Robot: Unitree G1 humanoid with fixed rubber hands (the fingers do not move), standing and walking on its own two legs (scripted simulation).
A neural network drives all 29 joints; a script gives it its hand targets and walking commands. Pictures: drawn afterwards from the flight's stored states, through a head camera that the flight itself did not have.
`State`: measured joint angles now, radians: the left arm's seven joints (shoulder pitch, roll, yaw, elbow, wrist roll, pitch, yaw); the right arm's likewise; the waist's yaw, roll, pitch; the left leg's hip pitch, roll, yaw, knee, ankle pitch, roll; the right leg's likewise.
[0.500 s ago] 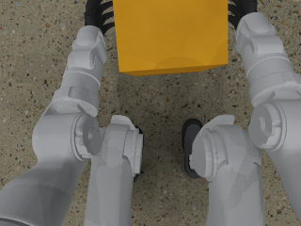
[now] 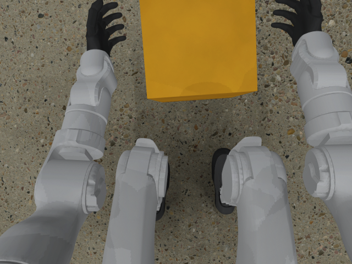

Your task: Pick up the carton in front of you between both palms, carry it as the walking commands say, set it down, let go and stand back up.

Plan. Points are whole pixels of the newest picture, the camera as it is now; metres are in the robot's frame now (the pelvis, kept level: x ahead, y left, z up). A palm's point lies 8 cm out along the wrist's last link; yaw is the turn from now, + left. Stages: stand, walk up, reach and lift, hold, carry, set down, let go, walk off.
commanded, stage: set down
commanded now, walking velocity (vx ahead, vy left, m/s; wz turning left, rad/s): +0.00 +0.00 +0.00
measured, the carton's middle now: (196, 56) +0.51 -0.03 -0.26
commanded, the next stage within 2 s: let go in 0.84 s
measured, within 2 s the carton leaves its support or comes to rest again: neither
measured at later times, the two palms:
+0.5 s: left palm (40, 9) +0.51 +0.16 +0.02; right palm out of the picture +0.52 -0.23 +0.02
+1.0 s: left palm out of the picture +0.49 +0.17 +0.16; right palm out of the picture +0.50 -0.24 +0.16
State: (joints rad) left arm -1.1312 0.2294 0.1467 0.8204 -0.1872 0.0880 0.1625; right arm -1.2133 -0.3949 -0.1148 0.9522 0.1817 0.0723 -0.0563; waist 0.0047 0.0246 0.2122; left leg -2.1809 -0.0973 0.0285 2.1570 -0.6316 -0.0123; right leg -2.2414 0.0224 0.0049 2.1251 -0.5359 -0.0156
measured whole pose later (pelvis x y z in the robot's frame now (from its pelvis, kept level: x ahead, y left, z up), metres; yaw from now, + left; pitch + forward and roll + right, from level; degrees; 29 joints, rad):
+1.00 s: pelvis +0.05 -0.01 +0.26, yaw -2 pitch +43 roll +2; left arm -0.79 0.15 0.28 0.74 0.03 0.09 0.02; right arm -0.88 -0.26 -0.26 0.84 -0.06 0.10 0.02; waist 0.02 0.00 -0.12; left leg -1.49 -0.06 -0.03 1.12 -0.39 -0.01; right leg -1.54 0.05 0.03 1.10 -0.31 -0.02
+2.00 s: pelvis +0.12 +0.00 +0.39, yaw -3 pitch -5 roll -1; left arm 0.21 0.20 0.04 0.42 0.02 0.14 -0.07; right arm 0.22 -0.22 -0.05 0.41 -0.01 0.15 0.08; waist 0.00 0.02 0.12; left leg -0.06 -0.04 -0.06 0.47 -0.30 0.02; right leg -0.11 0.04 0.04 0.45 -0.24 -0.01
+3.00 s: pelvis +0.13 +0.00 +0.39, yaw -2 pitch -2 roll +0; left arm 0.14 0.36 0.02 0.90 0.03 -0.01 0.02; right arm 0.17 -0.36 -0.01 0.86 -0.03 -0.01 -0.02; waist 0.01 0.00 0.01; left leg -0.10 -0.05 -0.07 0.41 -0.28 0.02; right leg -0.15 0.03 0.03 0.42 -0.24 -0.01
